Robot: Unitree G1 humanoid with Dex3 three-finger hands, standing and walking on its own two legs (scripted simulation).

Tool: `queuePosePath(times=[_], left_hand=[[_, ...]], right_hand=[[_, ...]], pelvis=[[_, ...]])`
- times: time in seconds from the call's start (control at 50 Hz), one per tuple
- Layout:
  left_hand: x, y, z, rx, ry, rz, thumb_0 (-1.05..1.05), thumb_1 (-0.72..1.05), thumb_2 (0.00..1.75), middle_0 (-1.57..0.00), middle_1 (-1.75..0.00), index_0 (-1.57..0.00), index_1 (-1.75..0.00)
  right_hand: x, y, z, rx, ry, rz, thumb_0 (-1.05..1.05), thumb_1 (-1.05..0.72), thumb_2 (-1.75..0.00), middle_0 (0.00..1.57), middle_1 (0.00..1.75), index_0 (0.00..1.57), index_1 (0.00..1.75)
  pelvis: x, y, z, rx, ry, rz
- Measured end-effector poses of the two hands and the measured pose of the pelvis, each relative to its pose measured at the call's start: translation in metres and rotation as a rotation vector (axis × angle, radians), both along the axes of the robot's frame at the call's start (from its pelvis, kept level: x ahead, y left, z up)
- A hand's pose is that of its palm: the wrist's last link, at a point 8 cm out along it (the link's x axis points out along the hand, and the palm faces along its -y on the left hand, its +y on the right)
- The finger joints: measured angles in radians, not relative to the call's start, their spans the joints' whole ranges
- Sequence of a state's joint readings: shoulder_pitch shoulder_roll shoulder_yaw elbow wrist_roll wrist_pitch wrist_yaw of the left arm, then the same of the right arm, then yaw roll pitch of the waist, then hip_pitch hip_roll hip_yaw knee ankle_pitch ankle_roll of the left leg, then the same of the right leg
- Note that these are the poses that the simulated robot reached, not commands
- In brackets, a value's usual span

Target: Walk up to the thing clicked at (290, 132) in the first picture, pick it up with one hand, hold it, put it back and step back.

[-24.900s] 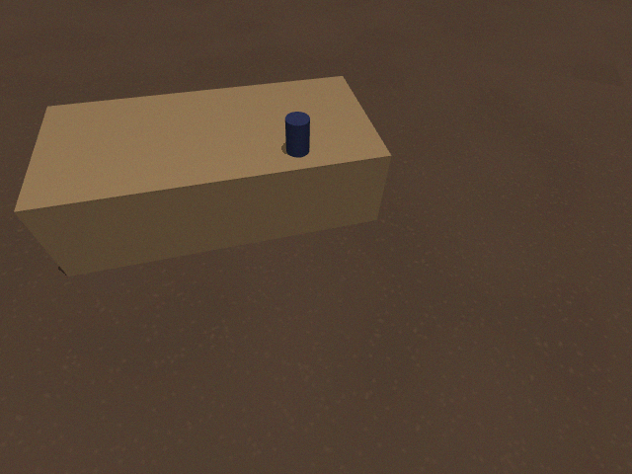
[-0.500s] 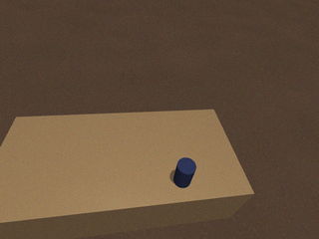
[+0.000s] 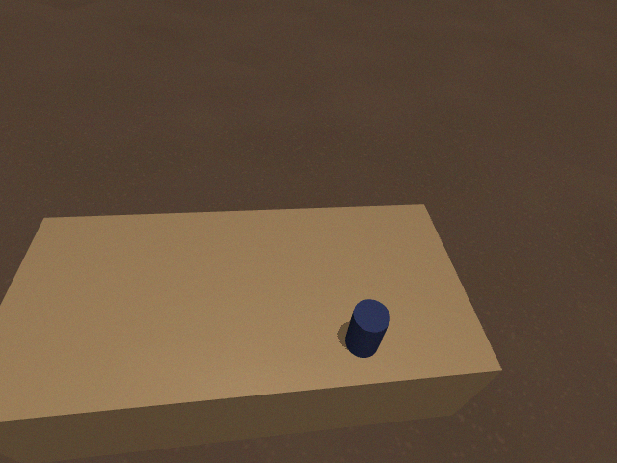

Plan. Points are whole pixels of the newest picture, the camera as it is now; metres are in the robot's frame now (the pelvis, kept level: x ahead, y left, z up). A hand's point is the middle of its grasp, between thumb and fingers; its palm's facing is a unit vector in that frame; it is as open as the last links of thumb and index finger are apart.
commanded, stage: home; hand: right
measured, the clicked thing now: (366, 329) +0.49 -0.16 -0.35
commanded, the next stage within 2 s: stand in 0.36 s
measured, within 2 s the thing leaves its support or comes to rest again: neither
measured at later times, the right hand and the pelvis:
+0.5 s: hand out of the picture +0.08 -0.25 -0.15, palm faces +0.01 +0.93 -0.37, open 17.5 cm; pelvis +0.01 +0.00 +0.00, yaw +0 degrees
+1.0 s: hand out of the picture +0.09 -0.25 -0.15, palm faces +0.00 +0.93 -0.37, open 8.2 cm; pelvis +0.01 +0.01 +0.00, yaw +1 degrees
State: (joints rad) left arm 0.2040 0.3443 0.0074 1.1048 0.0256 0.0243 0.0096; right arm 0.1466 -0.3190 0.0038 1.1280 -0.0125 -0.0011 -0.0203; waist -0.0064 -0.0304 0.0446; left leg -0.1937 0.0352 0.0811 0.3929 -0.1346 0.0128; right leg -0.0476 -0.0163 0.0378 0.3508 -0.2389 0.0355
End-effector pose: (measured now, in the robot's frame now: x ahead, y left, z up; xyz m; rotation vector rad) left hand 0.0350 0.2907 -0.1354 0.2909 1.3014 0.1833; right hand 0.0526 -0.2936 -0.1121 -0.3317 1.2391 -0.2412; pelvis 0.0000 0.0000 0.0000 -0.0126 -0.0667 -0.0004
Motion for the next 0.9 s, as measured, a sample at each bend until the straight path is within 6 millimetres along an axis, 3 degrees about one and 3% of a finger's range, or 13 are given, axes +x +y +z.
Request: queuePosePath(times=[0.56, 0.68, 0.8, 0.9], left_hand=[[0.038, 0.002, 0.004, -0.001, -0.047, -0.014, 0.01, 0.90, 0.90, -0.20, -0.30, -0.20, -0.30], [0.042, 0.005, 0.006, 0.002, -0.056, -0.014, 0.01, 0.90, 0.90, -0.20, -0.30, -0.20, -0.30], [0.042, 0.007, 0.007, 0.004, -0.065, -0.012, 0.01, 0.90, 0.90, -0.20, -0.30, -0.20, -0.30], [0.038, 0.009, 0.007, 0.004, -0.060, -0.007, 0.01, 0.90, 0.90, -0.20, -0.30, -0.20, -0.30]], right_hand=[[0.025, -0.001, 0.003, -0.001, -0.009, -0.005, 0.00, 0.51, -0.09, 0.09, 0.09, 0.09, 0.09], [0.029, 0.000, 0.004, -0.001, -0.016, -0.003, 0.00, 0.26, -0.34, 0.16, 0.21, 0.16, 0.21], [0.031, 0.002, 0.005, 0.001, -0.026, 0.002, 0.00, -0.14, -0.66, 0.19, 0.27, 0.19, 0.27], [0.031, 0.004, 0.005, 0.003, -0.026, 0.005, 0.00, -0.50, -0.80, 0.20, 0.29, 0.20, 0.29]], pelvis=[[0.015, 0.003, 0.002, 0.005, 0.009, 0.003], [0.016, 0.005, 0.002, 0.005, 0.008, 0.004], [0.015, 0.006, 0.002, 0.004, 0.007, 0.008], [0.014, 0.008, 0.002, 0.004, 0.008, 0.011]])
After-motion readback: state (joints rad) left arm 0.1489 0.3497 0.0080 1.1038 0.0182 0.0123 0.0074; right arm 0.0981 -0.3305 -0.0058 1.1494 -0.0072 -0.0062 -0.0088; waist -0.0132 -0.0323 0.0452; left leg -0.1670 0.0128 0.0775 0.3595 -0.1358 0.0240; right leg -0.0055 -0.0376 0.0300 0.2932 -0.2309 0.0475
